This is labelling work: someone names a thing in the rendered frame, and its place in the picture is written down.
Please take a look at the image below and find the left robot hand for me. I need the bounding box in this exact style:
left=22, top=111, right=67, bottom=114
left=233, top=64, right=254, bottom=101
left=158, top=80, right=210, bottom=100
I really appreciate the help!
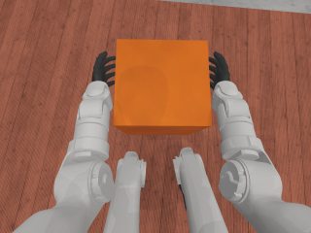
left=91, top=51, right=116, bottom=87

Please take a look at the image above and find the left robot shin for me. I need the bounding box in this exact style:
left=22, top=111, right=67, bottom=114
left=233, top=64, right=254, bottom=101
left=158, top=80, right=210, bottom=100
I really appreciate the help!
left=116, top=151, right=139, bottom=173

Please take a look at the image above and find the right robot hand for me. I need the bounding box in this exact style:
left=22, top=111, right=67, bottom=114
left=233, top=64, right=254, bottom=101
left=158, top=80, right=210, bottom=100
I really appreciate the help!
left=208, top=51, right=230, bottom=90

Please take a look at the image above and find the right robot forearm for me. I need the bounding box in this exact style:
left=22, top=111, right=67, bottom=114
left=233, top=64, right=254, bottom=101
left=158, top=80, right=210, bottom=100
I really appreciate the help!
left=211, top=81, right=283, bottom=191

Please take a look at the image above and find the right robot upper arm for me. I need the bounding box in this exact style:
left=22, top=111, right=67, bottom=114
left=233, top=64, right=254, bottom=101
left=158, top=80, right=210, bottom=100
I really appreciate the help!
left=218, top=158, right=311, bottom=233

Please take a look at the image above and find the robot shin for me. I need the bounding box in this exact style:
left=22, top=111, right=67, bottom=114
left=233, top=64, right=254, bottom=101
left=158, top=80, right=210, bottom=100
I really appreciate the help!
left=179, top=147, right=204, bottom=193
left=116, top=151, right=139, bottom=173

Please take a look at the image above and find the left robot upper arm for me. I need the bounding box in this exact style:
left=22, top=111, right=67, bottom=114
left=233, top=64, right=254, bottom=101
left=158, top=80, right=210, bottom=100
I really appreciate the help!
left=13, top=160, right=116, bottom=233

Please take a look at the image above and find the right robot shin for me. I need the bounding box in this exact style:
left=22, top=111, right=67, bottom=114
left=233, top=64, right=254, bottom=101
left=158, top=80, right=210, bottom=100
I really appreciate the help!
left=179, top=147, right=204, bottom=193

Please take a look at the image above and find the left robot forearm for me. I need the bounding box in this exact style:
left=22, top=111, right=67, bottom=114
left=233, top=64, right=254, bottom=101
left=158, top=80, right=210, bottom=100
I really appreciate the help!
left=53, top=81, right=114, bottom=199

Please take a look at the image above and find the carton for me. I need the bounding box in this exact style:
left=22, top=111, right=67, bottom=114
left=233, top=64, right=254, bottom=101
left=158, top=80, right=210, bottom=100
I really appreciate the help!
left=113, top=39, right=212, bottom=135

